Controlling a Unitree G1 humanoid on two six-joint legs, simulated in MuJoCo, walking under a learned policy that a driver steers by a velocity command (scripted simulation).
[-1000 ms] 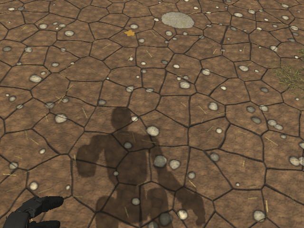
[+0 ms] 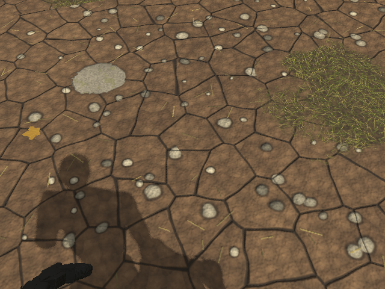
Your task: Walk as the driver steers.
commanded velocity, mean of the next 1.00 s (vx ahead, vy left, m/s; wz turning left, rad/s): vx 0.50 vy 0.00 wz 0.40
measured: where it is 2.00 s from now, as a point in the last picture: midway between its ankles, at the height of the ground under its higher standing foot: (108, 164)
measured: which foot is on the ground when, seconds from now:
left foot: down 0.00-0.04, up 0.06-0.56, down 0.58-1.00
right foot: up 0.00-0.02, down 0.04-0.60, up 0.62-1.00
